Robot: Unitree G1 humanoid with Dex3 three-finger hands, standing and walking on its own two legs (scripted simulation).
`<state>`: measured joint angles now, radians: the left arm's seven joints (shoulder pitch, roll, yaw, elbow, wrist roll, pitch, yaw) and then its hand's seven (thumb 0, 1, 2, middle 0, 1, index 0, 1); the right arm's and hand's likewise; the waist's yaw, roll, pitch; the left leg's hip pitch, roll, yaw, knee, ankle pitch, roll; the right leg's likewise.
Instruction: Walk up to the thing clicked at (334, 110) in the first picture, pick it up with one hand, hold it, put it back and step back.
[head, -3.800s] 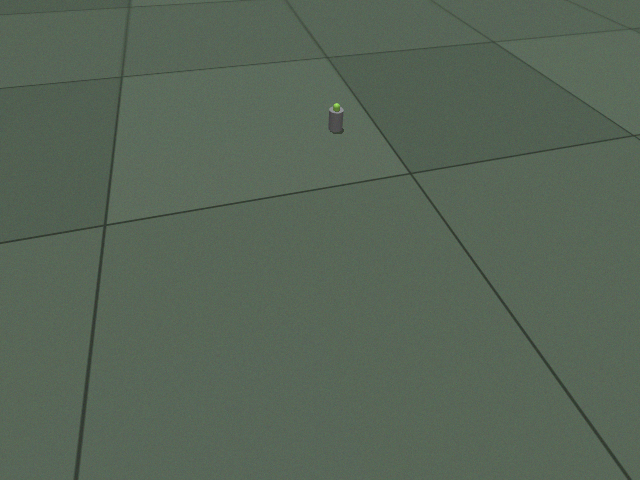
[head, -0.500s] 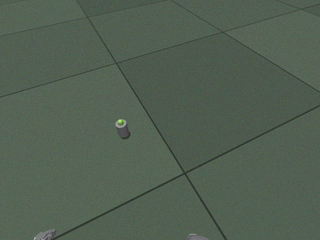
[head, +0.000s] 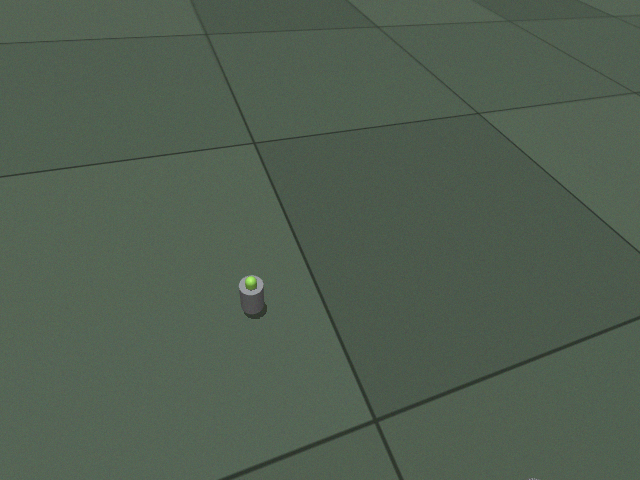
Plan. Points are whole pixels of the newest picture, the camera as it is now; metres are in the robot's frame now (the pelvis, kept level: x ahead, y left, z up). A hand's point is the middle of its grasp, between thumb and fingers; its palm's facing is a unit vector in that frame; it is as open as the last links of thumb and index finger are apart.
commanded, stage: walk up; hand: left
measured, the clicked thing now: (251, 292) +0.83 +0.19 -0.67
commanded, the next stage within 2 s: none
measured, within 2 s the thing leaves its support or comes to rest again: neither
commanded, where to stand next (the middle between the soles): +0.49 +0.01 m, yaw -4 degrees
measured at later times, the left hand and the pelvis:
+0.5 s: hand (146, 389) +0.28 +0.25 -0.12, palm faces -0.10 -0.91 -0.41, open 7.4 cm; pelvis +0.17 -0.01 +0.00, yaw -3 degrees
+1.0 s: hand (134, 351) +0.34 +0.30 -0.14, palm faces -0.03 -0.93 -0.37, open 7.4 cm; pelvis +0.31 +0.01 +0.00, yaw -1 degrees
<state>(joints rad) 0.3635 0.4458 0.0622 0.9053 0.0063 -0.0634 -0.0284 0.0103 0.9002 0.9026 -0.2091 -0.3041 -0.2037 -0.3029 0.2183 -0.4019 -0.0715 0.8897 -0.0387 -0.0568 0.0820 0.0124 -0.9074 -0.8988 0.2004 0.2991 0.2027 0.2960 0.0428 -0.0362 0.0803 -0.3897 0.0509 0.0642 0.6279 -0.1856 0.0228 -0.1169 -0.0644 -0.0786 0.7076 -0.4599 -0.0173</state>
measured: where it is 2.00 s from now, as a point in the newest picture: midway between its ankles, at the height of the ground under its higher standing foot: (292, 417)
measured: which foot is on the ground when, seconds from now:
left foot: down 0.00-0.50, up 0.52-0.96, down 0.98-1.00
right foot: up 0.00-0.44, down 0.46-1.00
